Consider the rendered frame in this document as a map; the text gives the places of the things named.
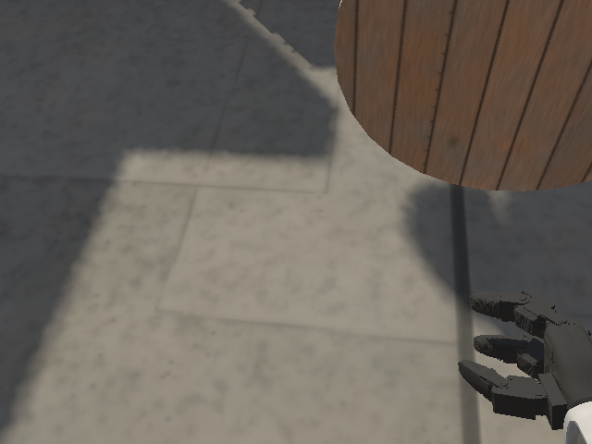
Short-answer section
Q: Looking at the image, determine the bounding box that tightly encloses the robot right forearm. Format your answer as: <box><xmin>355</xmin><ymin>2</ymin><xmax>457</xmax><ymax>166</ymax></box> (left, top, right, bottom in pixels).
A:
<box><xmin>563</xmin><ymin>401</ymin><xmax>592</xmax><ymax>444</ymax></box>

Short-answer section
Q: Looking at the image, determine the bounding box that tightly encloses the right robot hand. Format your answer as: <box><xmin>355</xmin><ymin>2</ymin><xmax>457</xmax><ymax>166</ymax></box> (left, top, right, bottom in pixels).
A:
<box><xmin>458</xmin><ymin>290</ymin><xmax>592</xmax><ymax>430</ymax></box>

